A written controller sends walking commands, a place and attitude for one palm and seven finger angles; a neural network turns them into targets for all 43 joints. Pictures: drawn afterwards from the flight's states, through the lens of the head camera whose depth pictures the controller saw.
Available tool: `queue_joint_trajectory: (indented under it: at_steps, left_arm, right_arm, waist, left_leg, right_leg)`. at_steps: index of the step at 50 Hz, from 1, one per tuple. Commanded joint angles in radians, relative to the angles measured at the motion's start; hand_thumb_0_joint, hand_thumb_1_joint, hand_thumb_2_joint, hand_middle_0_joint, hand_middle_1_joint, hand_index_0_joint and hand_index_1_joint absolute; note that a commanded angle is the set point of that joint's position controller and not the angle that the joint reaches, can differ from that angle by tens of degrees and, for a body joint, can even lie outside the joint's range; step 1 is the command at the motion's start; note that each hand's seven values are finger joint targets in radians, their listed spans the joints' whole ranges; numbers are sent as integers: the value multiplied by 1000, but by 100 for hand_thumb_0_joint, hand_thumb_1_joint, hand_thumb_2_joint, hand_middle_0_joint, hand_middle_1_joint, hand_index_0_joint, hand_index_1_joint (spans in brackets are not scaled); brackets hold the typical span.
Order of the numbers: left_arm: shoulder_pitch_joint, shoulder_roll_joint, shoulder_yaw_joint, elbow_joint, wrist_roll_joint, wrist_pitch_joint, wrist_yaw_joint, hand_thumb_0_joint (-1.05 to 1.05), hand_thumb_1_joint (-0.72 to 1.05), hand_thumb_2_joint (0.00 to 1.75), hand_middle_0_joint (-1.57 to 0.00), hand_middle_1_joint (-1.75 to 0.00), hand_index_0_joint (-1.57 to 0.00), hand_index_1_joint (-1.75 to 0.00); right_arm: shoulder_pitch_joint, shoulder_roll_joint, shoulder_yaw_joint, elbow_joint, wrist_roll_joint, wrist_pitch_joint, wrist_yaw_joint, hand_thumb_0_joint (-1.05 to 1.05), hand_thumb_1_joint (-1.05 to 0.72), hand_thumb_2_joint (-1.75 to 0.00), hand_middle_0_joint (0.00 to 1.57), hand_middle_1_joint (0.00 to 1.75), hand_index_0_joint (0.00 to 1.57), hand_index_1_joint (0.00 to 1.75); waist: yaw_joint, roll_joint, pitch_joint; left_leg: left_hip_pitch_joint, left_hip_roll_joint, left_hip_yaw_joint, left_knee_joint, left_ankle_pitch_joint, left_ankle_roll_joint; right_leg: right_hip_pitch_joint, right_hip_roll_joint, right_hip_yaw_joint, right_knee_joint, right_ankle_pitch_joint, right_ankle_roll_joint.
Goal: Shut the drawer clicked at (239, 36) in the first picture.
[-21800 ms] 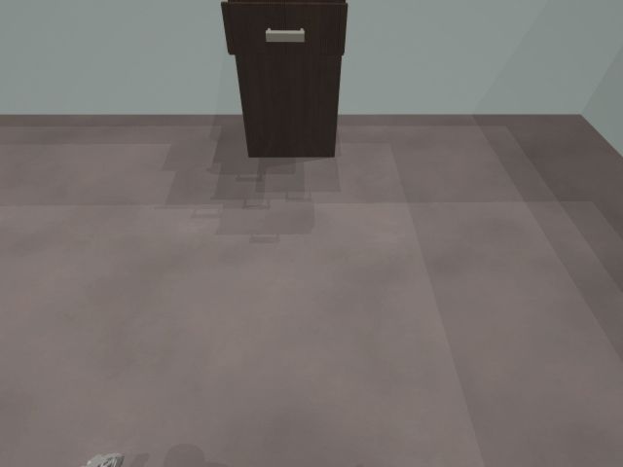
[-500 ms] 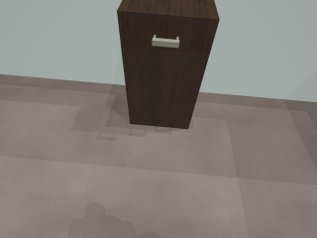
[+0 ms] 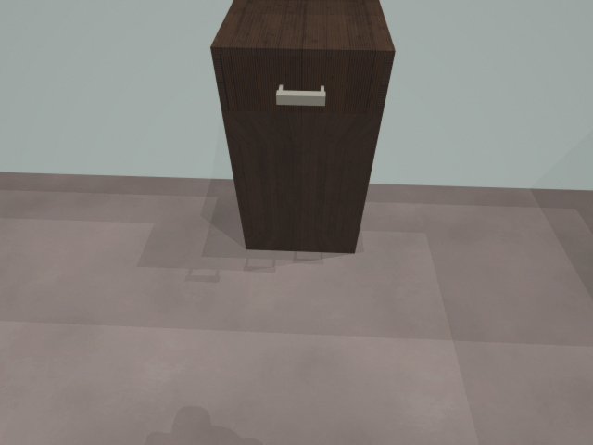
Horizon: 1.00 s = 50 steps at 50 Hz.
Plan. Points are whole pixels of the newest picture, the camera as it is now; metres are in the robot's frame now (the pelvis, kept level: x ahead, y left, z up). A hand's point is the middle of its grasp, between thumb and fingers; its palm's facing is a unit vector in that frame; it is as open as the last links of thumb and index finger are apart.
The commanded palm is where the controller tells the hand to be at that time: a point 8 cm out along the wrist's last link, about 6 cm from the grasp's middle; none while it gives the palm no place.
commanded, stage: let the arm hang, fingers relaxed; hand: left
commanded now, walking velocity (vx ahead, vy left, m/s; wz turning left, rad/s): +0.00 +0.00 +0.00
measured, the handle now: (301, 93) +0.96 +0.04 -0.02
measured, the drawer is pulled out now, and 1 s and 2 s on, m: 0.00 0.00 0.00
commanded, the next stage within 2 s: look to check the result in 0.22 s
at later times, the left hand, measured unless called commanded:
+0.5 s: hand out of the picture +0.01 +0.16 -0.17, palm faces +0.04 -0.98 -0.20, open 7.4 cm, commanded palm none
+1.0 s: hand out of the picture +0.05 +0.18 -0.16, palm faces +0.03 -0.96 -0.26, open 7.4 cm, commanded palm none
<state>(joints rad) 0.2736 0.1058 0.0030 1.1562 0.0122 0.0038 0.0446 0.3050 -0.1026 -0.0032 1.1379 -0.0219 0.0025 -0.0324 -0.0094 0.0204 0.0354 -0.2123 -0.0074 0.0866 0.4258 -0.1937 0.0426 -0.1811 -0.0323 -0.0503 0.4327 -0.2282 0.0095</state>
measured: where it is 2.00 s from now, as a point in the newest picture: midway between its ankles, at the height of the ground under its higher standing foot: outside the picture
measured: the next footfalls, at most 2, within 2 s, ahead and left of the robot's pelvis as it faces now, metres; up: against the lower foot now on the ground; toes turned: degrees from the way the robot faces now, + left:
none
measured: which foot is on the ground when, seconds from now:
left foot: down 0.00-1.00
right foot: down 0.00-1.00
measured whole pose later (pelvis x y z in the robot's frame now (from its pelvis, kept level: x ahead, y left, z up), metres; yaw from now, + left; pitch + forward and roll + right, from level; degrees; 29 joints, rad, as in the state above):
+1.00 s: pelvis +0.02 -0.03 +0.00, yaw +1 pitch -2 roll +0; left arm 0.17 0.21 0.02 1.15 0.00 -0.01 0.02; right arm 0.19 -0.23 -0.01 1.14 -0.02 -0.01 -0.03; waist -0.01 0.03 0.06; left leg -0.15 0.02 0.06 0.36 -0.18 0.00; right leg -0.11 0.01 -0.08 0.35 -0.22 -0.03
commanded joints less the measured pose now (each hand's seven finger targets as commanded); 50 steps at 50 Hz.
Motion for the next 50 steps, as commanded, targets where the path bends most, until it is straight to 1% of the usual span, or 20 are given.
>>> queue_joint_trajectory:
  at_steps: [1,3,5,7,10,11,14,15,17,24,25,30,32,33,40,41,45,46,49,50]
  left_arm:
    - [91,97,20,-10,-2,-14,-3,0,90,90,-20,-30,-20,-30]
    - [86,98,22,-15,-2,-15,-3,0,90,90,-20,-30,-20,-30]
    - [91,105,23,-18,-1,-17,-3,0,90,90,-20,-30,-20,-30]
    - [81,106,24,-18,-2,-18,-4,0,90,90,-20,-30,-20,-30]
    - [76,117,26,-21,-2,-22,-4,0,90,90,-20,-30,-20,-30]
    - [70,117,28,-20,-2,-22,-4,0,90,90,-20,-30,-20,-30]
    - [62,123,28,-18,-3,-21,-6,0,90,90,-20,-30,-20,-30]
    - [65,130,30,-20,-2,-24,-5,0,90,90,-20,-30,-20,-30]
    - [53,133,30,-19,-3,-24,-6,0,90,90,-20,-30,-20,-30]
    - [30,153,33,-18,-3,-25,-9,0,90,90,-20,-30,-20,-30]
    - [26,164,34,-21,-2,-27,-9,0,90,90,-20,-30,-20,-30]
    - [5,184,36,-24,-2,-30,-11,0,90,90,-20,-30,-20,-30]
    - [-6,190,36,-25,-3,-31,-12,0,90,90,-20,-30,-20,-30]
    - [-15,193,36,-26,-3,-30,-13,0,90,90,-20,-30,-20,-30]
    - [-44,225,40,-34,-2,-31,-17,0,90,90,-20,-30,-20,-30]
    - [-52,230,41,-37,-3,-32,-18,0,90,90,-20,-30,-20,-30]
    - [-71,248,44,-42,-2,-36,-19,0,90,90,-20,-30,-20,-30]
    - [-75,249,43,-41,-3,-35,-20,0,90,90,-20,-30,-20,-30]
    - [-89,263,45,-43,-4,-35,-22,0,90,90,-20,-30,-20,-30]
    - [-87,270,45,-44,-2,-37,-21,0,90,90,-20,-30,-20,-30]
  right_arm:
    - [86,-83,-23,-8,7,-7,-8,0,-90,-90,20,30,20,30]
    - [88,-84,-24,-7,6,-8,-8,0,-90,-90,20,30,20,30]
    - [84,-92,-25,-10,8,-9,-9,0,-90,-90,20,30,20,30]
    - [86,-93,-25,-8,7,-9,-9,0,-90,-90,20,30,20,30]
    - [79,-109,-29,-11,8,-10,-9,0,-90,-90,20,30,20,30]
    - [76,-103,-28,-8,7,-12,-9,0,-90,-90,20,30,20,30]
    - [69,-113,-26,-4,7,-12,-10,0,-90,-90,20,30,20,30]
    - [62,-123,-31,-10,9,-12,-10,0,-90,-90,20,30,20,30]
    - [60,-125,-28,-5,7,-13,-10,0,-90,-90,20,30,20,30]
    - [28,-150,-30,-9,7,-15,-11,0,-90,-90,20,30,20,30]
    - [28,-160,-31,-11,9,-15,-11,0,-90,-90,20,30,20,30]
    - [1,-182,-33,-14,8,-16,-9,0,-90,-90,20,30,20,30]
    - [-12,-184,-32,-13,7,-16,-8,0,-90,-90,20,30,20,30]
    - [-17,-190,-32,-11,6,-15,-8,0,-90,-90,20,30,20,30]
    - [-57,-224,-34,-21,7,-15,-6,0,-90,-90,20,30,20,30]
    - [-58,-225,-35,-21,5,-16,-5,0,-90,-90,20,30,20,30]
    - [-75,-249,-36,-27,6,-18,-5,0,-90,-90,20,30,20,30]
    - [-80,-249,-35,-24,5,-19,-5,0,-90,-90,20,30,20,30]
    - [-93,-262,-35,-26,5,-19,-5,0,-90,-90,20,30,20,30]
    - [-96,-270,-37,-31,6,-19,-4,0,-90,-90,20,30,20,30]
  waist:
    - [2,-4,76]
    - [-1,8,72]
    - [2,4,74]
    - [-2,-18,65]
    - [-3,-16,48]
    - [-2,-11,44]
    - [-3,-15,54]
    - [-1,-21,48]
    - [-4,-15,39]
    - [-3,0,42]
    - [-3,-17,29]
    - [-2,-29,29]
    - [-3,-11,28]
    - [-4,-20,35]
    - [0,-7,24]
    - [-3,-22,19]
    - [-2,-16,-2]
    - [-2,-5,-2]
    - [-1,-22,2]
    - [-1,-23,-10]
  left_leg:
    - [-14,110,-124,-116,-26,1]
    - [-9,109,-124,-117,-18,1]
    - [-3,111,-123,-111,-5,1]
    - [4,110,-120,-108,-2,0]
    - [24,112,-118,-100,32,0]
    - [27,114,-117,-101,46,0]
    - [24,113,-120,-106,35,-2]
    - [35,115,-118,-99,53,-1]
    - [38,115,-120,-101,59,-2]
    - [53,120,-121,-109,69,-4]
    - [57,122,-123,-104,88,-4]
    - [66,123,-121,-104,112,-6]
    - [68,123,-120,-106,107,-8]
    - [63,123,-122,-109,99,-10]
    - [78,127,-125,-115,100,-13]
    - [79,128,-124,-116,98,-13]
    - [91,132,-127,-116,127,-15]
    - [92,133,-126,-120,127,-15]
    - [90,135,-125,-125,123,-17]
    - [101,135,-126,-119,140,-17]
  right_leg:
    - [-65,-63,70,-95,-5,-42]
    - [-61,-62,74,-96,3,-42]
    - [-63,-62,74,-98,12,-43]
    - [-56,-64,75,-103,9,-44]
    - [-49,-64,78,-104,26,-46]
    - [-42,-69,75,-105,36,-46]
    - [-39,-66,78,-110,25,-46]
    - [-41,-67,78,-113,34,-47]
    - [-28,-69,76,-114,38,-48]
    - [-24,-72,81,-126,48,-50]
    - [-15,-71,81,-125,61,-50]
    - [-5,-77,81,-135,85,-52]
    - [-2,-80,83,-141,85,-52]
    - [-3,-78,83,-143,77,-51]
    - [0,-82,89,-156,73,-53]
    - [7,-84,87,-160,74,-53]
    - [22,-83,90,-158,112,-55]
    - [23,-86,89,-159,114,-56]
    - [27,-87,89,-165,115,-55]
    - [28,-88,91,-164,133,-56]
